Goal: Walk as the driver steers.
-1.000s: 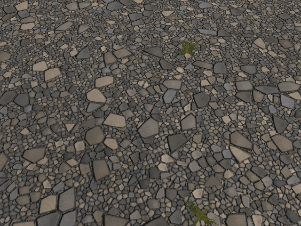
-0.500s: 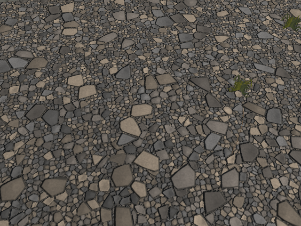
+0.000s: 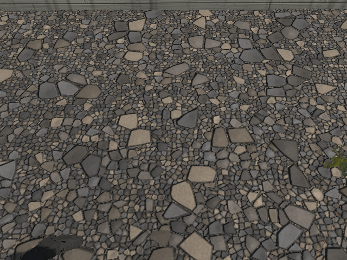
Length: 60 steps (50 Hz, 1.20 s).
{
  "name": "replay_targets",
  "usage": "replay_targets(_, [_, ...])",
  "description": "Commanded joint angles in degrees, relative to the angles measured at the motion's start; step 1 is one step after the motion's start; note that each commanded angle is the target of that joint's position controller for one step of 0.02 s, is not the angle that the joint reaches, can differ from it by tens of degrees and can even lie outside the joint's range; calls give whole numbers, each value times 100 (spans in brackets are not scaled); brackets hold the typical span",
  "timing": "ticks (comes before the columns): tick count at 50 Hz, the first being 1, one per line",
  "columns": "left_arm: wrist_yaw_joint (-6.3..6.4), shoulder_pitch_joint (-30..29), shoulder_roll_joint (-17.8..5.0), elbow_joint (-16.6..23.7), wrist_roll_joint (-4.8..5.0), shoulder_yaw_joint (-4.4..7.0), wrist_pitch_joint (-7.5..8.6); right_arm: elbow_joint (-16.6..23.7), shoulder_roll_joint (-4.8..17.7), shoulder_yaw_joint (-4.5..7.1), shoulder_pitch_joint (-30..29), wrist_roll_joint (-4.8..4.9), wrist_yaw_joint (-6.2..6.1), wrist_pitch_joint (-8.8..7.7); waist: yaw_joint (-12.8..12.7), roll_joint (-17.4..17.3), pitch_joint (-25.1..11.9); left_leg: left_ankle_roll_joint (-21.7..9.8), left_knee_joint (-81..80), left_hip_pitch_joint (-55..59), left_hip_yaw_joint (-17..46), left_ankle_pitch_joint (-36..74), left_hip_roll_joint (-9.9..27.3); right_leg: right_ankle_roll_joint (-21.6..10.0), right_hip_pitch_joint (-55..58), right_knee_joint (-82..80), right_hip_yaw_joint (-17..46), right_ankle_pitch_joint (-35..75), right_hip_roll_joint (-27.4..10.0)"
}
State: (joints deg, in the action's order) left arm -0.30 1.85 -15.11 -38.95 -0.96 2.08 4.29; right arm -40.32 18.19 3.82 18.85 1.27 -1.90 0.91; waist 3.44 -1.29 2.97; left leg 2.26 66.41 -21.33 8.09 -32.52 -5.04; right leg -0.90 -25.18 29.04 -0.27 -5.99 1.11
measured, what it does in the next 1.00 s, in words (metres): walks ahead, turning left: left foot, then right foot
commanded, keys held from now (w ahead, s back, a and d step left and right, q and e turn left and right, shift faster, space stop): q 0.28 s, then w+q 0.28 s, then w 0.44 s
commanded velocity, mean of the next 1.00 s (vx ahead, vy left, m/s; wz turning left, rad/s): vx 0.29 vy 0.00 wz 0.45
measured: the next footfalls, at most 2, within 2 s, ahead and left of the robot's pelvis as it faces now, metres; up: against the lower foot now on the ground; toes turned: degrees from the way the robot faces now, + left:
left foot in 0.36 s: +0.09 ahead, +0.14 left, +0.00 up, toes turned +14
right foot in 0.82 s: +0.38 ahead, +0.00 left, +0.00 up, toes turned +25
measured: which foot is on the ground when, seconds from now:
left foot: up 0.00-0.34, down 0.36-0.84, up 0.86-1.00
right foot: down 0.00-0.36, up 0.38-0.80, down 0.82-1.00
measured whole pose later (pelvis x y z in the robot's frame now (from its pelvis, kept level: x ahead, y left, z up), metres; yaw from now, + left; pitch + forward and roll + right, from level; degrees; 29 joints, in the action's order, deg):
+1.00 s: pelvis +0.31 +0.08 +0.02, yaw +25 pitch +1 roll -1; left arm -1.8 15.2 -15.6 -48.4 -0.1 2.9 5.3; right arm -39.6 17.2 3.0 17.2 0.9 -0.4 -3.1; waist -1.2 -2.7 0.3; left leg -1.2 62.6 -29.0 2.8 -18.2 2.5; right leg -2.9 -11.0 21.6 -1.3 -12.1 2.9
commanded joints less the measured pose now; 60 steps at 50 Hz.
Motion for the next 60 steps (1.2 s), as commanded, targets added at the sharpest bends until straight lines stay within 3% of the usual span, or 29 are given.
replay_targets(1, [78,279,-663,232,-29,179,-160,492,823,273,156,3,-62,178,-253,741,-814,273,593,-1338,-180,380,703,-1129,1786,-943,1507,1499,-1756])
replay_targets(3, [85,175,-755,124,-75,230,-159,536,464,201,235,7,-69,242,-178,986,-608,280,8,-895,-494,588,701,-1168,1210,-1269,859,1560,-1494])
replay_targets(5, [106,205,-867,27,-45,287,-158,648,361,164,67,-43,-59,231,-227,951,-767,284,-474,-845,-550,803,811,-1342,1391,-1326,673,2021,-1688])
replay_targets(8, [133,65,-1001,-18,24,345,-240,773,370,142,-200,-58,23,234,-274,820,-982,198,-1214,-483,-615,1356,953,-1372,1472,-1394,365,1740,-1836])
replay_targets(12, [89,63,-1169,-124,96,402,-339,936,483,168,-535,-50,146,283,-366,882,-780,6,-2040,-88,-843,1533,919,-1234,1434,-1409,69,871,-1901])
replay_targets(15, [52,140,-1310,-242,225,450,-388,987,516,213,-555,-51,228,298,-293,821,-756,-252,-2990,321,-1064,1648,797,-966,1577,-1120,-32,200,-1973])
replay_targets(17, [28,293,-1055,-364,267,393,-414,756,649,322,-86,-41,205,280,-136,556,-781,-584,-3659,1341,-1126,1747,545,-542,883,-533,-346,-1487,-1642])
replay_targets(18, [-18,285,-654,-356,169,278,-421,633,1027,453,438,-5,135,247,1,-504,-694,-1002,-4447,2016,113,1416,1278,-110,-66,980,-921,-2291,-1092])
replay_targets(19, [-20,-95,-496,67,11,219,-364,747,1736,563,626,-3,113,149,31,-1692,-451,-2086,-5104,2399,2764,304,2486,279,-2039,2559,-787,-3300,-90])
replay_targets(20, [-30,-484,-877,136,115,337,-229,785,1436,472,559,-142,170,-58,259,-1075,-420,-2302,-5557,2153,3172,-262,2562,162,-2364,3219,271,-2959,-184])
replay_targets(21, [-74,-387,-1072,124,242,410,-143,785,1177,377,254,-159,165,-196,20,-986,-236,-2038,-5636,2017,2735,-543,2402,11,-2387,3173,446,-2322,-384])
replay_targets(23, [-75,-138,-1134,-122,123,464,-40,823,860,262,-139,-60,113,-262,-185,-758,-209,-1617,-5553,1946,1972,155,2002,54,-2111,2776,419,-1396,-535])
replay_targets(24, [-93,-135,-1065,-171,73,457,3,830,803,216,-148,-85,78,-271,-226,-717,-226,-1531,-5568,1834,1703,601,1816,106,-1850,2593,380,-988,-497])
replay_targets(26, [-133,-175,-903,-216,82,419,70,823,820,219,-25,-125,29,-310,-218,-564,-315,-1483,-5558,1816,1351,1369,1622,213,-1552,2110,289,-353,-336])
replay_targets(30, [-184,-445,-656,-199,124,295,99,689,908,261,184,-66,-9,-340,-68,-663,-214,-1399,-5512,1547,896,1820,1425,397,-939,811,245,261,-168])
replay_targets(35, [-261,-739,-695,-60,176,216,168,400,900,257,499,-20,60,-341,149,-623,32,-1430,-5364,1456,1055,1850,1635,310,-525,136,234,241,-205])
replay_targets(38, [-273,-481,-866,-90,187,252,243,288,891,254,486,-21,84,-304,12,-741,36,-1366,-5121,1644,1241,2297,1773,83,-153,-96,121,-100,-176])
replay_targets(40, [-222,244,-1000,-320,143,340,277,267,729,190,396,-35,76,-274,-373,-681,-279,-1172,-4460,1532,1040,3244,1502,-147,926,-409,-31,-14,-62])
replay_targets(41, [-183,1016,-1218,-459,100,420,297,315,498,98,317,-90,74,-281,-742,-397,-865,-963,-3294,1119,685,3497,1167,-437,2063,-343,477,-26,-552])
replay_targets(42, [-157,1837,-1815,-595,22,576,271,504,226,1,574,-45,55,-350,-840,1004,-1649,-460,-1282,-638,-54,2465,384,-1225,3922,-569,2467,-784,-1697])
replay_targets(43, [-225,2157,-1581,-764,138,534,248,537,331,2,605,-2,13,-428,-900,1742,-1703,-299,-25,-1829,113,-19,66,-1636,4347,-1358,4197,-2036,-2254])
replay_targets(44, [-219,1895,-1204,-755,210,409,235,500,699,102,302,110,37,-471,-881,1147,-951,-359,480,-2391,321,228,368,-1477,3864,-1472,3829,-2567,-2211])
replay_targets(45, [-187,1599,-1017,-668,162,347,196,513,691,88,5,103,64,-493,-789,841,-557,-417,503,-2442,100,662,645,-1304,3367,-1490,3116,-2290,-1988])
replay_targets(47, [-142,1238,-724,-607,68,233,157,546,580,94,-341,-49,116,-531,-581,603,-139,-418,-74,-2202,-139,1383,1029,-1176,2490,-1746,2267,-1269,-1592])
replay_targets(48, [-127,1175,-698,-596,40,213,154,526,483,78,-307,-59,146,-527,-499,684,-129,-383,-235,-1963,-206,1567,1098,-1155,2231,-1864,2007,-862,-1456])
replay_targets(51, [-79,1272,-848,-677,135,237,186,596,227,-2,-485,-95,174,-503,-445,654,-69,-206,-852,-1970,-444,1891,1172,-1262,1972,-2091,1394,286,-1358])
replay_targets(55, [-31,1529,-1002,-783,207,255,138,820,-11,-119,-1300,-111,236,-600,-682,518,24,-133,-2528,-1532,-724,3137,1023,-1069,1764,-2128,670,1133,-1038])
replay_targets(58, [18,1971,-1058,-953,240,255,28,965,-10,-115,-1835,-85,335,-693,-831,491,128,-126,-3399,-1023,-806,3779,686,-978,1814,-1910,699,1693,-1049])
replay_targets(60, [63,2098,-1099,-1021,251,273,-68,983,130,-44,-1839,-117,385,-746,-718,578,-22,-238,-3768,-756,-654,3828,555,-791,2203,-1466,831,2174,-1134])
